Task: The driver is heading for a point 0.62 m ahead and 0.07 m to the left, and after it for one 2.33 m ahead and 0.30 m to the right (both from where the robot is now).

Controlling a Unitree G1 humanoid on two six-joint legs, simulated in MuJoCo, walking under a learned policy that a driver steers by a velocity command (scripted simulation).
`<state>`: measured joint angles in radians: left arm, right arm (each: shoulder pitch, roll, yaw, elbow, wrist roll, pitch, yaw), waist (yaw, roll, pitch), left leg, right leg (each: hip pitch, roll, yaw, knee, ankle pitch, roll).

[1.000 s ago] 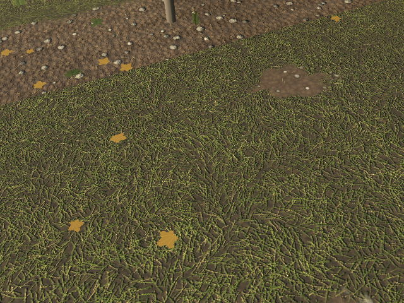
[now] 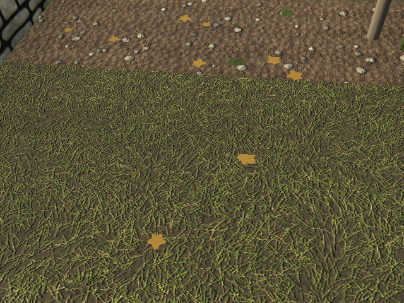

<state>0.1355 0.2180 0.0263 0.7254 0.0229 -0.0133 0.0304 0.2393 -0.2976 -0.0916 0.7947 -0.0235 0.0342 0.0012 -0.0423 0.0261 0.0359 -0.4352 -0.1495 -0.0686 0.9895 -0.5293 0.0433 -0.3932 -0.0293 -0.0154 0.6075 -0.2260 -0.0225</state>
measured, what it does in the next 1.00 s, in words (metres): steps on the spot, turning left: left foot, then right foot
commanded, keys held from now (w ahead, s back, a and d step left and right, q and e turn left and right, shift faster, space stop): q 0.44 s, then no key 0.32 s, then w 0.24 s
